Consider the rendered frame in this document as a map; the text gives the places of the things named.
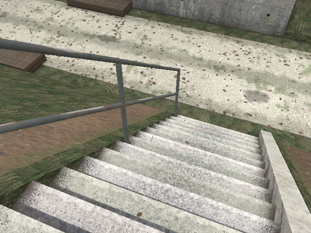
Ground stairs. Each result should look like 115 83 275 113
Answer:
0 115 281 233

